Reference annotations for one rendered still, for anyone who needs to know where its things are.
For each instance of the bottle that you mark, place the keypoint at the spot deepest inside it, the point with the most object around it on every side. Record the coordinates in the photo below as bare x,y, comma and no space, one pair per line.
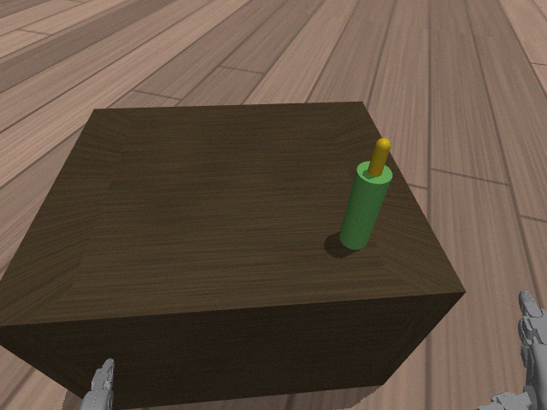
368,192

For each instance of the left robot hand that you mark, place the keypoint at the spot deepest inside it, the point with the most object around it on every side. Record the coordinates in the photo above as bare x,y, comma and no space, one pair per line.
101,395

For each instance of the right robot hand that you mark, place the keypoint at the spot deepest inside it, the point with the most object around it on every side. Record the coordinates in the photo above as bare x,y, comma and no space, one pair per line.
532,330

